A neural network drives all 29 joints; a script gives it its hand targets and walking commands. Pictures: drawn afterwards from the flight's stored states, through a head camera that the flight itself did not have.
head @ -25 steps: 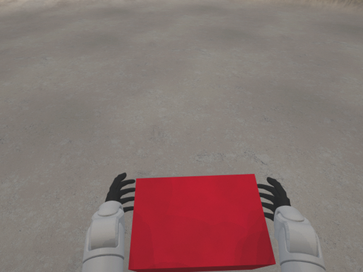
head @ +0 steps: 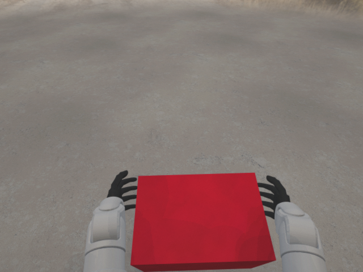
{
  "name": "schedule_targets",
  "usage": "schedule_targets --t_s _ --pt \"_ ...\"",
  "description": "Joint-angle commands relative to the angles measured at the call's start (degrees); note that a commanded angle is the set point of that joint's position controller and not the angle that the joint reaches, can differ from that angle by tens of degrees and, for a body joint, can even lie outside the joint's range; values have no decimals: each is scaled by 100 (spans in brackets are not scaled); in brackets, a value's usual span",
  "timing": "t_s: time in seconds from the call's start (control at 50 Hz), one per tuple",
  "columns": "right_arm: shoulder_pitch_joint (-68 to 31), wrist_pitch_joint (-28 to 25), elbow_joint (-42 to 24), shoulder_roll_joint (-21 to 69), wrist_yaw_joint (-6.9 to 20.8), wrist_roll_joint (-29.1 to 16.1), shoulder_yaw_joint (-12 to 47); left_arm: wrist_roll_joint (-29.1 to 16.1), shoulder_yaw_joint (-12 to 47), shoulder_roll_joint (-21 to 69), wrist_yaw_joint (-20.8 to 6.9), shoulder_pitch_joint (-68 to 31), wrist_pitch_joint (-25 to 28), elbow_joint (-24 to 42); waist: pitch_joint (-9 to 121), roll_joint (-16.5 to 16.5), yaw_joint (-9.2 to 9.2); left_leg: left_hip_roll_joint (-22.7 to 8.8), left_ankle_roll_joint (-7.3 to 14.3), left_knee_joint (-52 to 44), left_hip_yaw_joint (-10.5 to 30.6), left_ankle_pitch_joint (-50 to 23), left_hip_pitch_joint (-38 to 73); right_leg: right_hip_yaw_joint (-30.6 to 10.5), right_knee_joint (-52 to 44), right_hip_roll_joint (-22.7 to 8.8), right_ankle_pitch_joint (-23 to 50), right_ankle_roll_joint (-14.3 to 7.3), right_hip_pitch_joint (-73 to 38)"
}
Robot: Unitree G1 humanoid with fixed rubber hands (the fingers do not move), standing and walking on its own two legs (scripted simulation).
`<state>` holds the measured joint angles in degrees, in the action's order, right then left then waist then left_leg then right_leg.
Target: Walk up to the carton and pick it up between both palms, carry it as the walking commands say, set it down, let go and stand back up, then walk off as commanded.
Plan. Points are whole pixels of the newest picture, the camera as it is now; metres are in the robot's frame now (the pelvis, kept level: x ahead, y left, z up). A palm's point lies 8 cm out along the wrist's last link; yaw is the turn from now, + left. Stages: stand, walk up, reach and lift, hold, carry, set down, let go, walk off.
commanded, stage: hold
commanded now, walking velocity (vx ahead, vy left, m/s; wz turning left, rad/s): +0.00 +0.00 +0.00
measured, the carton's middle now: (197, 224) +0.28 -0.02 -0.05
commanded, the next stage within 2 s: carry in 0.34 s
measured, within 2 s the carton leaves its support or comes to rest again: neither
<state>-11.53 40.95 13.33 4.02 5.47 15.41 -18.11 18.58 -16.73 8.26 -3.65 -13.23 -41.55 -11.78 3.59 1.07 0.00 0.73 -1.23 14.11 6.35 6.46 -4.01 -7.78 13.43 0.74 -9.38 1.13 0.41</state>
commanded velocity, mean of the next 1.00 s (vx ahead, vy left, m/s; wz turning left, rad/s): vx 0.00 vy -0.06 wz -0.17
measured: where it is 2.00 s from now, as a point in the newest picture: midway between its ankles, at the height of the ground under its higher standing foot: outside the picture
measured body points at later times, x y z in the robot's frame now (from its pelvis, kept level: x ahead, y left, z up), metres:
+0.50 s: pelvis -0.01 -0.02 -0.02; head -0.03 -0.02 +0.43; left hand +0.30 +0.16 +0.04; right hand +0.28 -0.21 +0.03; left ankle +0.02 +0.13 -0.75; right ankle -0.02 -0.12 -0.73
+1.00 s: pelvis -0.05 -0.11 -0.01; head -0.06 -0.12 +0.44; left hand +0.26 +0.01 +0.07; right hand +0.18 -0.35 +0.06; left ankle -0.07 +0.03 -0.72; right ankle +0.01 -0.15 -0.75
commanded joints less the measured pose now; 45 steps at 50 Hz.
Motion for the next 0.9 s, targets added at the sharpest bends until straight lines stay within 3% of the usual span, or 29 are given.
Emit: schedule_targets --t_s 0.0,0.06,0.08,0.18,0.2,0.22,0.24,0.26,0.3,0.32,0.34,0.38,0.42,0.44,0.48,0.54,0.56,0.58,0.6,0.62,0.64,0.68,0.7,0.74,0.76,0.78,0.8,0.82,0.88 --pt "-3550 -313 -970 4662 1473 -1666 3627 -1828 3671 4960 -1502 -2588 144 199 1245 -176 47 467 -120 61 -338 -1278 1056 442 -196 572 967 -82 365" --pt "-3660 -325 -1007 4617 1464 -1755 3810 -1882 3557 4928 -1503 -2433 218 131 1382 89 -57 444 -70 76 -320 -1520 1017 482 -154 567 1058 -23 407" --pt "-3591 -342 -1107 4583 1464 -1756 3826 -1840 3667 4896 -1512 -2435 220 275 1747 -188 -93 494 -109 19 -367 -1567 1063 457 -172 583 1173 -12 125" --pt "-3262 -197 -859 4624 1358 -1630 3743 -1810 3505 4703 -1508 -2395 165 218 1290 59 -93 515 -18 -2 -373 -1293 876 409 -228 539 1069 13 200" --pt "-3226 -226 -864 4646 1363 -1526 3729 -1777 3466 4687 -1511 -2252 150 53 1065 281 30 521 17 -1 -368 -1248 919 452 -218 520 1119 25 393" --pt "-3328 -248 -843 4695 1375 -1626 3779 -1786 3424 4637 -1546 -2324 193 77 1223 1 -111 512 6 -37 -373 -1060 695 392 -167 531 1014 0 193" --pt "-3298 -225 -769 4673 1377 -1579 3724 -1770 3419 4691 -1546 -2235 166 -68 1051 206 -8 497 17 -24 -367 -989 790 430 -209 499 910 13 331" --pt "-3249 -245 -704 4727 1374 -1614 3732 -1805 3525 4648 -1554 -2550 202 224 1084 -77 -44 539 7 5 -387 -979 792 396 -204 506 889 4 312" --pt "-3192 -253 -828 4722 1336 -1664 3773 -1912 3691 4817 -1585 -2508 185 249 1217 -107 60 514 -14 75 -382 -1163 1024 377 -199 529 961 -13 399" --pt "-3273 -265 -1098 5024 1261 -1740 4176 -2142 4103 4967 -1471 -2498 173 484 1595 -246 41 -655 59 1186 -376 -826 193 289 934 -607 617 -140 722" --pt "-3454 -197 -1114 4889 1239 -1790 4184 -2275 4219 5078 -1430 -2609 141 375 1337 -42 106 -605 72 1205 -212 -72 -115 246 1224 -415 315 -193 1195" --pt "-3312 -146 -1145 4746 1154 -1859 4192 -2474 4337 4942 -1365 -2834 100 521 1551 -538 205 -1313 395 1161 432 -965 103 373 2487 -211 318 -96 2170" --pt "-3312 64 -1285 4807 1063 -2052 4347 -2738 4479 4878 -1380 -3070 -67 755 1582 -1346 148 -2360 1132 1128 1346 -2410 87 608 3847 -82 -2189 -1 2957" --pt "-3235 200 -1308 4742 1020 -2034 4294 -2806 4520 4867 -1389 -3090 -183 717 1597 -1202 94 -2491 1268 1087 1439 -2080 -241 493 4035 -329 -2466 -33 3003" --pt "-3423 497 -1963 4888 956 -2323 4672 -3041 4730 4991 -1393 -2735 -500 814 1576 -601 73 -2286 1082 1212 862 -1782 -292 710 3459 -290 -2316 -95 3061" --pt "-3623 912 -2910 4805 817 -2695 4954 -3451 4900 5118 -1332 -2744 -917 1611 1916 -807 -83 -2090 646 1823 23 -1912 -1211 933 2324 -100 -949 -314 1760" --pt "-3486 1072 -3053 4717 750 -2793 4949 -3519 4922 5039 -1250 -2599 -1070 1734 1947 -722 -74 -1615 495 2297 -533 -1628 -1388 1022 1960 137 -600 -396 1499" --pt "-3492 1255 -3161 4729 694 -2945 4974 -3590 4940 5057 -1185 -2399 -1230 1841 2084 -536 -155 -1494 297 2735 -657 -1080 -1929 685 1553 14 -418 -523 953" --pt "-3287 1421 -3306 4659 659 -2921 5045 -3604 4921 4944 -1106 -2269 -1401 2052 2075 33 -157 -1002 11 3596 -965 421 -2731 -293 865 -633 617 -651 440" --pt "-2727 1619 -3077 4880 653 -2902 5154 -3565 4834 4749 -1045 -2417 -1558 2213 2081 1482 39 -448 -279 5060 -1198 2933 -3845 -1740 1094 -1921 2962 -1097 96" --pt "-2954 1747 -3295 4601 648 -2959 5097 -3464 4696 4773 -980 -2217 -1681 2056 2379 1342 67 -691 -185 5434 -580 2964 -3444 -1650 1144 -2006 2702 -1526 578" --pt "-3356 1944 -3555 4790 747 -3302 5297 -3433 4720 4815 -877 -2208 -1911 2435 2081 326 31 -789 -226 5494 -705 2461 -3391 -887 1326 -1420 2238 -1272 839" --pt "-3438 2011 -3604 4931 808 -3522 5400 -3389 4736 4786 -852 -2156 -1972 2695 2089 89 19 -720 -234 5310 -837 2340 -3396 -614 1345 -1349 2231 -1187 805" --pt "-3579 2118 -3973 5174 821 -3884 5588 -3551 4715 4918 -778 -2358 -2066 3280 2135 379 2 -631 -194 5160 -792 1964 -3466 -506 1099 -1185 1721 -877 466" --pt "-3647 2203 -4053 5091 835 -3956 5534 -3520 4761 4872 -744 -2354 -2138 3247 2098 254 6 -600 -131 4830 -796 1918 -3216 -638 886 -1300 1205 -993 749" --pt "-3488 2302 -3927 5092 821 -3913 5488 -3503 4681 4832 -727 -2249 -2193 3262 2202 489 4 -512 -137 4629 -757 1980 -3165 -715 725 -1226 647 -864 570" --pt "-3822 2359 -4142 4978 812 -3968 5471 -3528 4738 4772 -720 -2468 -2228 3333 2188 295 -18 -428 -119 4401 -747 2023 -3054 -958 495 -1413 327 -815 533" --pt "-2926 2490 -3655 5003 783 -3852 5293 -3389 4628 4687 -707 -1818 -2330 3062 2245 37 14 -379 -107 4273 -792 1912 -3021 -1019 388 -1457 299 -729 483" --pt "-3176 2616 -3865 4877 745 -3880 5320 -3441 4658 4843 -794 -1769 -2442 2778 2041 324 13 -278 67 3352 -717 1984 -2508 -1019 124 -1484 -97 -739 700"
